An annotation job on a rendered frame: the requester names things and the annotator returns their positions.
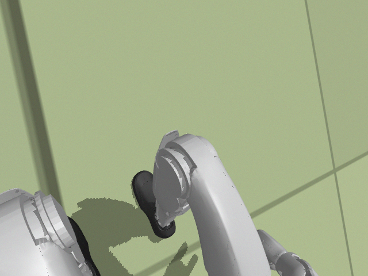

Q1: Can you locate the right robot hand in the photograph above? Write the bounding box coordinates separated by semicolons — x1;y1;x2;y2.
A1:
257;229;287;271

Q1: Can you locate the left robot foot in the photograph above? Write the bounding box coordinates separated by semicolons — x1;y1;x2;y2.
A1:
67;216;101;276

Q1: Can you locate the right robot foot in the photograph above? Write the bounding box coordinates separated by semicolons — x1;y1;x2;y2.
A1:
132;171;175;239

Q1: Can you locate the right robot arm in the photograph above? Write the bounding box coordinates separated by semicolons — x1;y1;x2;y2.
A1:
275;252;319;276

